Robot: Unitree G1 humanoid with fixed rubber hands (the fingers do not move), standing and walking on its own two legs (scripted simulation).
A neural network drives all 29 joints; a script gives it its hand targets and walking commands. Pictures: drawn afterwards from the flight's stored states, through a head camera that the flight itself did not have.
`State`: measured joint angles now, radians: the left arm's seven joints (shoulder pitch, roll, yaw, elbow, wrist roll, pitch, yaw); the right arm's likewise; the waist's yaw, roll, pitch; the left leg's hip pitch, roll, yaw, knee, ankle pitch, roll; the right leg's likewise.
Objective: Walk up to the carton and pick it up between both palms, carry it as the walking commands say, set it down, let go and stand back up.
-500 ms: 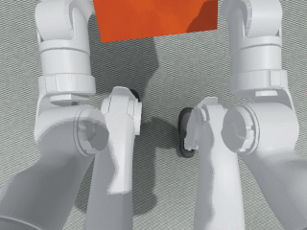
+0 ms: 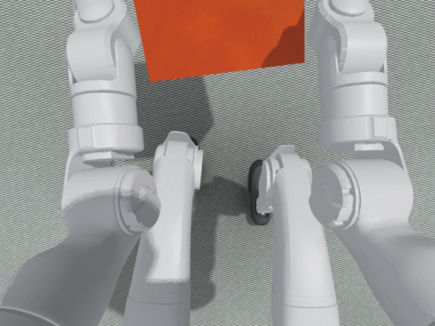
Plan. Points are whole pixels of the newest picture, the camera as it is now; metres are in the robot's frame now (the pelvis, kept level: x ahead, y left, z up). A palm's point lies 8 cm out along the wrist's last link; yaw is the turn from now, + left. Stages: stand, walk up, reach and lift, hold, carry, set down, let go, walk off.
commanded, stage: reach and lift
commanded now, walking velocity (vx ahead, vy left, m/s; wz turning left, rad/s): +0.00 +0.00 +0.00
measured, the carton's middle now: out of the picture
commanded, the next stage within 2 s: none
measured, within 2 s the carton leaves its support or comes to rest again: neither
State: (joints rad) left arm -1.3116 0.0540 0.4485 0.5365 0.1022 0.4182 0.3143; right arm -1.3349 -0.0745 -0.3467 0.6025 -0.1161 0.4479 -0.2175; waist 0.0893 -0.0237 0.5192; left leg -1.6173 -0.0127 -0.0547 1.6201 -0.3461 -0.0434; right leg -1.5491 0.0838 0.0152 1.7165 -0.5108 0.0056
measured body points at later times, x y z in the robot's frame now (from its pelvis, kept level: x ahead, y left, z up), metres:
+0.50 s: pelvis +0.05 +0.00 +0.06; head +0.25 +0.01 +0.46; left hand +0.51 +0.21 +0.04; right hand +0.54 -0.09 +0.03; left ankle +0.19 +0.13 -0.49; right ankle +0.13 -0.11 -0.49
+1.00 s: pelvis +0.11 +0.00 +0.15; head +0.28 +0.01 +0.56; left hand +0.49 +0.20 +0.10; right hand +0.53 -0.09 +0.09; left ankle +0.19 +0.13 -0.49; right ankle +0.13 -0.11 -0.49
